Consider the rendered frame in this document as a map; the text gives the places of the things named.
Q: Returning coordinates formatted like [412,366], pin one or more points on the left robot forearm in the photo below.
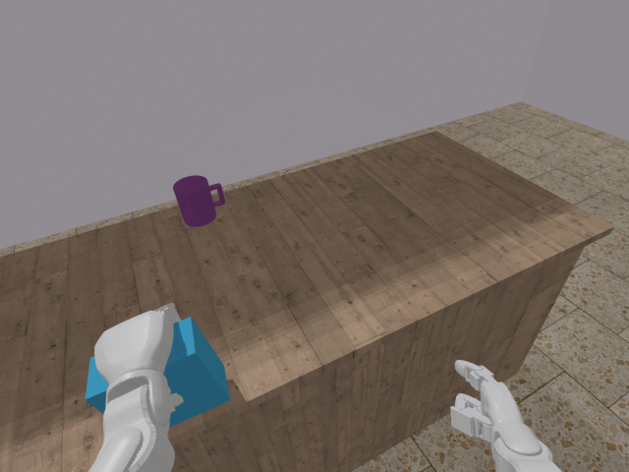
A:
[136,422]

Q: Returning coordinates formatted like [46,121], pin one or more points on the right robot hand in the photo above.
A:
[476,418]

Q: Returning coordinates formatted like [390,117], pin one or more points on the left robot hand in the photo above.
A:
[143,342]

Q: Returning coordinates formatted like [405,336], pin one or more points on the right robot forearm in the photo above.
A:
[516,448]

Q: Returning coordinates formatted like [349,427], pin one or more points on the sponge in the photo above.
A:
[193,370]

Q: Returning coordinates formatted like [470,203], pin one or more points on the table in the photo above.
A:
[338,298]

